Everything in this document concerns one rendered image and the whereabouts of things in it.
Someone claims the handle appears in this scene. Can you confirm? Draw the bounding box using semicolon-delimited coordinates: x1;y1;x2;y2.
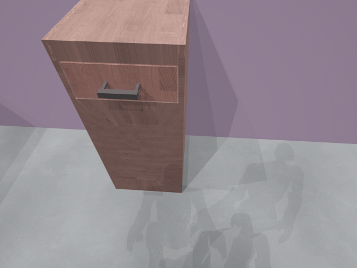
97;82;141;100

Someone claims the cabinet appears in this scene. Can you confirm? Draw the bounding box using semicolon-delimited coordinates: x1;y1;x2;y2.
41;0;190;193

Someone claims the drawer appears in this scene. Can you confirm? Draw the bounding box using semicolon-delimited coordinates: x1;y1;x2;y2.
60;61;179;102

